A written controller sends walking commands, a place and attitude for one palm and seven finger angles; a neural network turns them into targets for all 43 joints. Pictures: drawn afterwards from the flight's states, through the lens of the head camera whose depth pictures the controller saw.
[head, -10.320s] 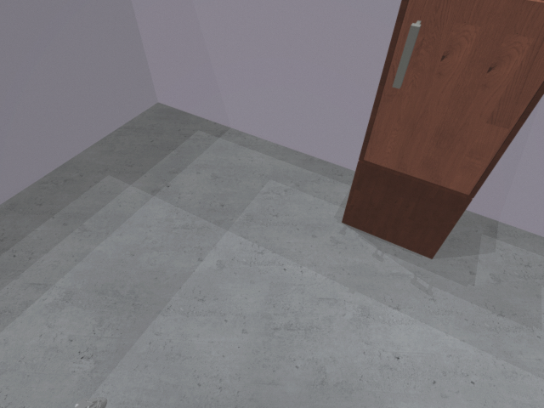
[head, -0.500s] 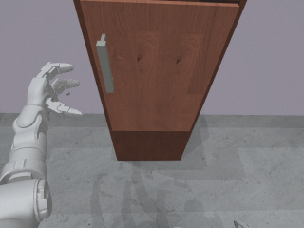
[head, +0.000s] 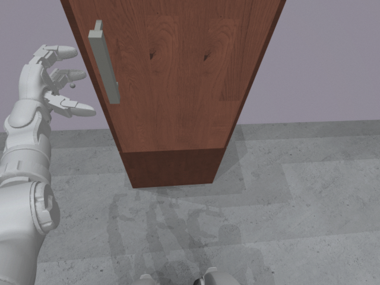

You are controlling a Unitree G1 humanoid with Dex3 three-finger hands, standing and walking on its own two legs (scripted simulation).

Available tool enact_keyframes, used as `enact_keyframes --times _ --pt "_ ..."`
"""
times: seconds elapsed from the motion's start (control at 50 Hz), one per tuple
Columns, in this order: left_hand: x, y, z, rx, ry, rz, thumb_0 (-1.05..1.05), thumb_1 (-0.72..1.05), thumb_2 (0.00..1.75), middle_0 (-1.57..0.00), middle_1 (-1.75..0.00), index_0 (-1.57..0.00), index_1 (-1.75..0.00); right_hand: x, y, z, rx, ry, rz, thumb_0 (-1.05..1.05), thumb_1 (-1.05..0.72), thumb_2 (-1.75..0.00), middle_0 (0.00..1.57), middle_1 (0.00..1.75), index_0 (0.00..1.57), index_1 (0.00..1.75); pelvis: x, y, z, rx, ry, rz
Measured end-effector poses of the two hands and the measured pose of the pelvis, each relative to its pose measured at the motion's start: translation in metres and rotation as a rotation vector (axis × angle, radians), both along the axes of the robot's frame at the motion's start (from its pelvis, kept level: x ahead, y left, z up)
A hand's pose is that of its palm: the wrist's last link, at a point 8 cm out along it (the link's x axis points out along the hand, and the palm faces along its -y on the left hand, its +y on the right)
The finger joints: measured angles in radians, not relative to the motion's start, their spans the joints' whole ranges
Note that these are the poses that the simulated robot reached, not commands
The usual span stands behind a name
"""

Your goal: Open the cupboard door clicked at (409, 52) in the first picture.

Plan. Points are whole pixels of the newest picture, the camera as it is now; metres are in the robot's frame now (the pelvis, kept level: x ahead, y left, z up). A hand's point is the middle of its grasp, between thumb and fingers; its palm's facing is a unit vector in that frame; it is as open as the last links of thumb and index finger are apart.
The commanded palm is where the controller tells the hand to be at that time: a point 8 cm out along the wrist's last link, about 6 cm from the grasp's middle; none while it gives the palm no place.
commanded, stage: move the hooked fingers beside the handle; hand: left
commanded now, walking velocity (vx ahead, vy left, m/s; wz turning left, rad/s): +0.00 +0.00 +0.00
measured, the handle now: (107, 65) +0.56 +0.15 +0.12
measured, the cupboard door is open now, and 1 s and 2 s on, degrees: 0 0 0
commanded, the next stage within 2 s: slide the fingers in behind the handle in 0.82 s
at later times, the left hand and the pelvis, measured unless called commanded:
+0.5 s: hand (68, 87) +0.50 +0.22 +0.11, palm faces +0.01 -1.00 +0.00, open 14.0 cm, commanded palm +0.47 +0.25 +0.11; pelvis +0.01 +0.01 +0.00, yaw +0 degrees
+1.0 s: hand (73, 88) +0.49 +0.21 +0.11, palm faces +0.01 -1.00 +0.00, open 14.0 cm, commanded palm +0.47 +0.25 +0.11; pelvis +0.01 +0.01 +0.00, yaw +0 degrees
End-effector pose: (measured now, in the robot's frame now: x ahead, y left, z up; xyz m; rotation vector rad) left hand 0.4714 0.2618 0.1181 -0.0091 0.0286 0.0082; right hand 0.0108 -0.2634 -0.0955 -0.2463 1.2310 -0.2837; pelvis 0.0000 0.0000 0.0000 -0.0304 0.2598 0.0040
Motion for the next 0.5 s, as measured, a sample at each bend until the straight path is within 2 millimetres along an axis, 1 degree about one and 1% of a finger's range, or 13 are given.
enact_keyframes --times 0.08,0.14,0.2,0.26,0.36,0.44,0.5 --pt "0.011 -0.003 0.002 0.007 -0.012 -0.002 -0.01 -0.5 0.3 -0.3 -1.2 -0.3 -1.2 -0.011 0.0 0.0 0.0 0.032 -0.017 0.01 -0.9 -0.89 0.2 0.3 0.2 0.3 0.002 0.0 -0.001 -0.002 0.018 -0.005" --pt "0.016 -0.004 -0.001 -0.004 -0.004 -0.003 -0.01 -0.5 0.3 -0.3 -1.2 -0.3 -1.2 -0.018 0.001 0.0 0.002 0.057 -0.029 0.01 -0.9 -0.89 0.2 0.3 0.2 0.3 0.003 0.0 -0.002 -0.002 0.025 -0.012" --pt "0.017 -0.002 -0.005 0.001 0.003 0.001 -0.01 -0.5 0.3 -0.3 -1.2 -0.3 -1.2 -0.022 0.002 0.001 0.005 0.07 -0.044 0.01 -0.9 -0.89 0.2 0.3 0.2 0.3 0.005 0.001 -0.002 -0.001 0.031 -0.02" --pt "0.014 0.001 -0.007 0.005 -0.011 0.006 -0.01 -0.5 0.3 -0.3 -1.2 -0.3 -1.2 -0.023 0.004 0.002 0.01 0.076 -0.055 0.01 -0.9 -0.89 0.2 0.3 0.2 0.3 0.008 0.002 -0.001 -0.002 0.031 -0.026" --pt "0.008 0.008 -0.008 0.002 -0.015 0.01 -0.01 -0.5 0.3 -0.3 -1.2 -0.3 -1.2 -0.015 0.006 0.002 0.014 0.072 -0.051 0.01 -0.9 -0.89 0.2 0.3 0.2 0.3 0.012 0.003 0.0 -0.006 0.023 -0.022" --pt "0.004 0.012 -0.007 -0.001 -0.016 0.007 -0.01 -0.5 0.3 -0.3 -1.2 -0.3 -1.2 -0.001 0.007 0.002 0.013 0.049 -0.031 0.01 -0.9 -0.89 0.2 0.3 0.2 0.3 0.013 0.005 0.0 -0.01 0.017 -0.013" --pt "0.002 0.01 -0.006 0.004 -0.017 -0.002 -0.01 -0.5 0.3 -0.29 -1.2 -0.3 -1.2 0.01 0.008 0.002 0.012 0.024 -0.012 0.01 -0.9 -0.89 0.2 0.3 0.2 0.3 0.013 0.006 0.0 -0.012 0.015 -0.004"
